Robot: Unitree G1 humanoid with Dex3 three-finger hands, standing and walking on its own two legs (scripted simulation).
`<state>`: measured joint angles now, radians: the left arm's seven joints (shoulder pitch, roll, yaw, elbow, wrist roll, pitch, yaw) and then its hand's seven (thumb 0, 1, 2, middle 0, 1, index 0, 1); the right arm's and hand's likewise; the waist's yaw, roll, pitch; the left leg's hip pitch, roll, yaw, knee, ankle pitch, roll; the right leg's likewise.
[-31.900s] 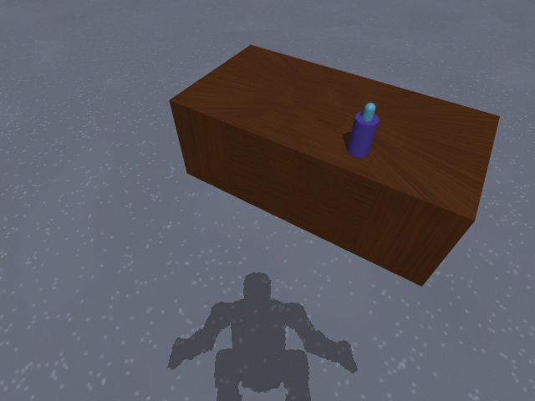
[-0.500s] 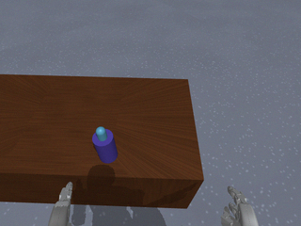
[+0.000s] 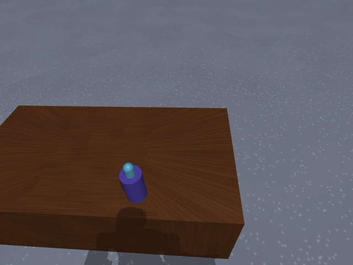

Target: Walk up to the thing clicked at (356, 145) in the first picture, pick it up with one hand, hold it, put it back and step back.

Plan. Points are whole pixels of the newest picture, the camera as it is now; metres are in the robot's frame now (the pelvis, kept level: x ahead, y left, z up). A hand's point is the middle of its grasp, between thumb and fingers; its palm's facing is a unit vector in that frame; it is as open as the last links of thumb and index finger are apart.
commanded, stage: home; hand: left
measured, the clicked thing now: (132, 180) +0.46 +0.19 -0.22
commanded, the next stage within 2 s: stand in 1.10 s
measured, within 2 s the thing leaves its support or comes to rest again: neither
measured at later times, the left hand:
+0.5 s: hand out of the picture +0.04 +0.26 -0.14, palm faces -0.03 -0.93 -0.38, open 17.6 cm
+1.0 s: hand out of the picture +0.06 +0.25 -0.14, palm faces -0.03 -0.93 -0.37, open 17.7 cm
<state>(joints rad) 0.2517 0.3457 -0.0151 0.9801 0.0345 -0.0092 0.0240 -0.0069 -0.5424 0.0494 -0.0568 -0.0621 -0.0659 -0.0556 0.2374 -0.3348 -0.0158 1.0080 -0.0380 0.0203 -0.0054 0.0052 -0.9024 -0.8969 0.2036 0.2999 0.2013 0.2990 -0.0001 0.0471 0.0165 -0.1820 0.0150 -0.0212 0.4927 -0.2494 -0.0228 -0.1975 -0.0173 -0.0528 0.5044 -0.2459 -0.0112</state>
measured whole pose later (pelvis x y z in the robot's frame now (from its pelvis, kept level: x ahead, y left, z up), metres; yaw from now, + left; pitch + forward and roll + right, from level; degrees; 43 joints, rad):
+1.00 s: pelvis +0.00 +0.00 +0.01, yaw -1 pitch -4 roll +0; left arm 0.12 0.33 -0.01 1.17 0.02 -0.01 0.00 0.00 -0.58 0.01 -0.04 -0.05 -0.05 -0.04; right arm 0.15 -0.35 0.01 1.14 -0.02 0.00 -0.01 0.00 -0.90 -0.90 0.20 0.30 0.20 0.30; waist 0.00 0.04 0.04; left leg -0.09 0.02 -0.01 0.32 -0.16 -0.03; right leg -0.12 -0.01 -0.04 0.35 -0.17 -0.01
